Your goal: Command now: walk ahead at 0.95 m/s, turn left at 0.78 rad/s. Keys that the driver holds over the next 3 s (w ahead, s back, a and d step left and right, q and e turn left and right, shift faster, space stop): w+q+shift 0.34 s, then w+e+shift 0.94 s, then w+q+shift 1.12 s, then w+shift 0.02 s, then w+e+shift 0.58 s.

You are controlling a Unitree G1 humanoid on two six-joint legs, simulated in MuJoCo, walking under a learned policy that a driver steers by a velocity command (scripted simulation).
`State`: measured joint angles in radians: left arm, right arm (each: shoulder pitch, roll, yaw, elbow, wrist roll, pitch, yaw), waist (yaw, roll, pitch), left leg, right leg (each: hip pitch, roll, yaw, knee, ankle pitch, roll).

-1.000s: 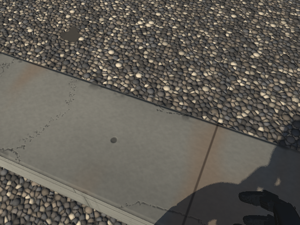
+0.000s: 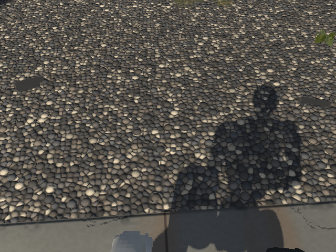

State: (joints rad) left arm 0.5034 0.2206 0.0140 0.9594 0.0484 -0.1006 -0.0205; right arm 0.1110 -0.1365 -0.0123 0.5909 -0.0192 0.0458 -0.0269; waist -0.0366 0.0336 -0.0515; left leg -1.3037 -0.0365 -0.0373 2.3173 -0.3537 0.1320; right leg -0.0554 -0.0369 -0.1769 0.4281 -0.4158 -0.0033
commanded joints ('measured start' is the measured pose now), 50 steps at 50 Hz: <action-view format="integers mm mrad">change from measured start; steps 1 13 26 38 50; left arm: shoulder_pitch -45 -426 -459 -36 -88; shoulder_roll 51 2 111 188 245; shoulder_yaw -8 -11 6 71 99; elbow -12 -505 -438 -171 -182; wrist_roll -10 17 -40 -38 -49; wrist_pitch -28 -60 39 -1 -9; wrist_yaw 4 -13 -23 25 8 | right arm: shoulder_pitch -244 278 331 14 325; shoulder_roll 27 -312 -359 -226 -352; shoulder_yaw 40 -93 -102 8 -48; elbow -188 137 220 -55 -3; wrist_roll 3 -2 14 -64 -34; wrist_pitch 3 -63 -179 -136 -155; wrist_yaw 9 9 32 39 -14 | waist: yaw -45 -67 19 9 -156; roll -60 -19 101 49 -64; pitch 266 8 -26 120 -238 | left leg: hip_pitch -106 1145 1417 522 1574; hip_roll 28 117 93 114 169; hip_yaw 55 -907 -70 -72 -94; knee -195 -1949 -2143 -1003 -1747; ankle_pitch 21 -225 1163 26 75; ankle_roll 13 231 -2 -141 -82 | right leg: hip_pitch -260 -1068 -390 -145 -300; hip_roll -189 52 69 -95 79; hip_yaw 61 297 -3 690 454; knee -363 1713 182 -247 544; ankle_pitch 43 173 490 136 718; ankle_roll -4 -65 -91 -334 -124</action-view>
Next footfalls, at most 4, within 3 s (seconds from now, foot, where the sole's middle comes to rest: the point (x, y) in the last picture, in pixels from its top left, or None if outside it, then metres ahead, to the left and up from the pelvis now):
0.16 left None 0.24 0.09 -0.58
0.60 right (148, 191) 0.70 0.10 -0.58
1.00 left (88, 122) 1.09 0.39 -0.58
1.42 right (154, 69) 1.46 0.08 -0.58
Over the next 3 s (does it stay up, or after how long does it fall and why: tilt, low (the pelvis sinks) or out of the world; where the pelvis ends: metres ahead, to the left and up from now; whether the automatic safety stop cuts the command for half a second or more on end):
stays up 2.66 0.39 0.19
